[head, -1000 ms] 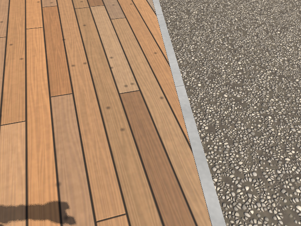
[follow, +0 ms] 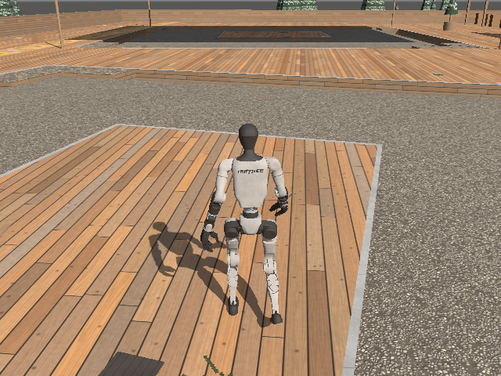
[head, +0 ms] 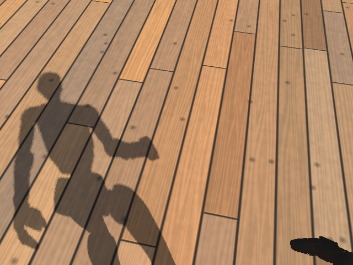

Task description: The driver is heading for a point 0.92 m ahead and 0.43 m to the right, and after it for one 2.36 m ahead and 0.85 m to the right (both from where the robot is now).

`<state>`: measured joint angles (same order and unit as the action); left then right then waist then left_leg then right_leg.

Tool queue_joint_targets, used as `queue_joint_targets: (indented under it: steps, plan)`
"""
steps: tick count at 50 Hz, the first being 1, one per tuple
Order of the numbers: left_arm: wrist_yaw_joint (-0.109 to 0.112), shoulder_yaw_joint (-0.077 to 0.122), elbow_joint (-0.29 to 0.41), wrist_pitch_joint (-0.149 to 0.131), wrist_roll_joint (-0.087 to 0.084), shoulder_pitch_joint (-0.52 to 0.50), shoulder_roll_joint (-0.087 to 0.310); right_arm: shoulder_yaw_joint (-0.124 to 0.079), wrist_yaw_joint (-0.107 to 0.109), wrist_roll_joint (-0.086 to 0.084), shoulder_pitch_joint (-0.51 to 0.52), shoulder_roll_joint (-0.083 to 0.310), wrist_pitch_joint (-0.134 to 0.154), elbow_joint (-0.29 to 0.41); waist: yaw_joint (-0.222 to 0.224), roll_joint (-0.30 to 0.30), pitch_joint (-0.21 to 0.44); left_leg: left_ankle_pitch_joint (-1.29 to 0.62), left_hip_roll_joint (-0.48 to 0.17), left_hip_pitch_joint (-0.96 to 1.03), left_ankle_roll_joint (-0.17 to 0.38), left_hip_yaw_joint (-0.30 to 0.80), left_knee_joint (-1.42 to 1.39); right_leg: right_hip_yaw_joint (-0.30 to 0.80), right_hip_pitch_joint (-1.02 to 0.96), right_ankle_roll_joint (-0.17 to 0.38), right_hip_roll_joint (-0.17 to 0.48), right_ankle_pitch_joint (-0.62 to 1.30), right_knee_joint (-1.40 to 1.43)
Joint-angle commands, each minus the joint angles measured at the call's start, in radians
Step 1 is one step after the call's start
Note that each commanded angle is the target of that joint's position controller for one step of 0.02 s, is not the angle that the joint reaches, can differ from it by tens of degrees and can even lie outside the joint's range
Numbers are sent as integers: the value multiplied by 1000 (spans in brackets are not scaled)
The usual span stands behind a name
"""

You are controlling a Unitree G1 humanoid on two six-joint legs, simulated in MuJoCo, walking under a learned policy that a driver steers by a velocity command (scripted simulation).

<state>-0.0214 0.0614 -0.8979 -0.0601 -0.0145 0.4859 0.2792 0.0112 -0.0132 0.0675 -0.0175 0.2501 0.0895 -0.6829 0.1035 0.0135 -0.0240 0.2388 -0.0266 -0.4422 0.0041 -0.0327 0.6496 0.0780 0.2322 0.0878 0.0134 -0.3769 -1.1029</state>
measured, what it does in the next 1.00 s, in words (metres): walks ahead, turning right: right foot, then left foot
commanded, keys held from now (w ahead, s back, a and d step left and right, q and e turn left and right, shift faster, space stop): w+e+shift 0.64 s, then e+shift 0.36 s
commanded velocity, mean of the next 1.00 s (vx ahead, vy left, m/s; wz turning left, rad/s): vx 0.82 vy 0.00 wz -0.92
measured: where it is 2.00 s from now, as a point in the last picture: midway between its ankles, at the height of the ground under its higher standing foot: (275, 160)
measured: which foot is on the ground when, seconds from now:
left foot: down 0.00-0.36, up 0.38-0.74, down 0.76-1.00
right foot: up 0.00-0.34, down 0.36-0.74, up 0.76-1.00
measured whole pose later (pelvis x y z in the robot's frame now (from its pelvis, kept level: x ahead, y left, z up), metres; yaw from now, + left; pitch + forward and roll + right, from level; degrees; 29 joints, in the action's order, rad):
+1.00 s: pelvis +0.82 -0.18 +0.02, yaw -56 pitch +0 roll +3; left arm 0.01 0.09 -0.59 0.05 -0.04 0.14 0.38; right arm -0.06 0.03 0.01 -0.15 0.29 0.06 -0.72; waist -0.02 0.03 -0.14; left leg 0.20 -0.03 -0.21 0.01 -0.22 0.42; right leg -0.02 0.66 -0.07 0.08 -0.31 -1.09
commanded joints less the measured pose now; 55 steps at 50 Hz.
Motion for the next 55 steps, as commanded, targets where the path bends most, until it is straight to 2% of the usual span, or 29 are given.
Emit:
queue_joint_targets:
  steps: [1,3,5,8,11,13,15,16,17,18,19,20,22,23,26,29,32,34,36,37,38,39,40,41,42,43,46,50,55]
  plan:
    - [-8,13,123,1,12,-128,76,-68,15,-11,-240,146,1,-35,-158,-95,58,210,-309,489,104,432,-408,-8,546,12,79,121,-208]
    - [-26,11,130,33,35,-138,41,-58,17,-30,-257,106,17,-74,-114,-135,15,27,-262,405,84,260,-434,-14,515,-6,113,131,-176]
    - [-38,7,162,58,39,-228,21,-48,12,-52,-292,59,33,-120,-107,-95,-23,-162,-219,419,55,114,-461,-34,573,-8,121,165,-166]
    - [-56,-15,242,61,38,-363,9,-51,11,-49,-296,67,50,-143,-87,-108,-64,-378,-201,380,55,-56,-501,-89,576,-5,116,310,-42]
    - [-76,-32,283,58,35,-477,31,-58,23,-43,-299,114,50,-156,-82,-40,-109,-531,-156,367,22,-196,-549,-196,457,32,69,410,226]
    - [-80,-36,283,57,35,-493,50,-66,34,-41,-351,170,44,-164,-73,-47,-83,-983,-159,419,2,-243,-462,-288,313,66,-21,409,325]
    - [-70,-21,241,58,34,-349,104,-85,53,-36,-350,243,18,-150,23,-107,22,-1320,-198,486,-11,-236,-230,-300,134,99,-88,330,343]
    - [-60,-2,194,57,35,-178,147,-95,59,-31,-306,271,0,-132,114,-122,102,-1377,-221,445,-1,-218,-13,-271,-47,127,-108,278,337]
    - [-42,28,120,53,35,49,196,-98,55,-24,-258,280,-17,-107,207,-97,195,-1241,-220,317,16,-188,302,-193,-308,170,-112,223,387]
    - [-12,53,92,56,23,54,238,-89,32,-16,-269,218,-20,-117,162,46,160,-313,-60,85,10,-183,694,-86,-452,204,-61,153,447]
    - [0,68,129,74,38,-71,343,-54,20,-10,-346,97,-3,-32,-18,256,171,280,59,-304,-33,-103,1046,352,-604,318,129,257,481]
    - [3,83,174,80,36,-59,367,-52,21,-23,-277,156,26,47,37,167,313,228,53,-454,-25,103,1071,675,-688,423,235,-8,734]
    - [18,62,161,66,31,-123,256,-50,21,-22,-209,192,47,40,-48,-78,35,96,-45,-437,-22,122,843,629,-365,329,220,-43,892]
    - [23,54,155,50,29,-153,234,-44,22,-8,-207,179,33,35,-95,-107,-15,107,-70,-358,-37,123,773,541,-219,305,170,67,889]
    - [22,34,160,5,18,-182,188,-33,14,11,-202,140,-30,46,-159,-112,-69,139,-116,-189,-89,96,543,353,79,282,53,204,919]
    - [15,43,160,-16,18,-171,196,-9,-5,-12,-10,84,-33,129,-112,-64,-105,-132,-94,-83,-96,40,229,257,200,231,-41,333,933]
    - [4,58,149,-18,7,-121,217,-4,-11,-43,48,80,-26,149,-51,-1,-39,-356,-33,40,-64,25,17,266,108,169,-34,525,903]
    - [10,65,137,-7,6,-89,225,-11,-1,-38,53,103,-19,155,-35,5,-27,-338,13,69,-44,31,-93,278,-19,120,-31,738,790]
    - [22,75,137,0,11,-93,258,-36,24,-31,-78,169,-7,123,-93,24,73,-276,75,235,-30,52,-159,302,-107,42,-53,968,545]
    - [21,76,152,-2,5,-146,267,-52,36,-34,-236,202,5,84,-191,23,142,-356,39,409,-20,72,-215,293,-65,6,-85,912,333]
    - [22,54,180,-8,-8,-169,174,-71,46,-15,-422,262,16,47,-260,-17,260,-396,-124,662,8,167,-163,238,77,-20,-125,578,61]
    - [30,-17,199,8,-16,17,-73,-80,45,-38,-399,268,31,72,-142,-299,465,-759,-447,1024,124,551,-62,217,395,-61,-206,-352,-250]
    - [31,0,230,21,-44,45,96,-93,36,-51,-354,261,15,88,-141,-382,548,-542,-501,963,202,724,-151,139,438,-93,-99,-244,-404]
    - [38,24,255,40,-49,-76,175,-81,46,-48,-251,174,1,126,-162,-264,391,-461,-426,807,183,556,-198,83,473,-120,-38,-140,-381]
    - [41,38,272,57,-46,-154,201,-72,47,-47,-183,130,-9,114,-148,-152,233,-494,-365,640,156,385,-218,37,487,-142,1,-79,-347]
    - [42,46,276,71,-35,-166,200,-71,47,-47,-146,119,-15,111,-121,-101,166,-521,-319,519,147,294,-239,20,459,-156,32,-62,-340]
    - [39,31,329,109,-32,-186,98,-84,42,-62,-58,123,-10,69,-61,-157,15,-493,-275,244,159,80,-376,-29,383,-165,104,-40,-157]
    - [18,25,346,113,-13,-243,86,-115,46,-67,4,184,-14,43,-64,-101,65,-559,-266,269,174,-84,-376,-65,291,-142,120,216,139]
    - [-19,38,379,119,-3,-365,114,-133,27,-111,-33,231,-33,6,-97,-67,47,-598,-269,330,148,-151,-291,-129,186,-67,58,253,381]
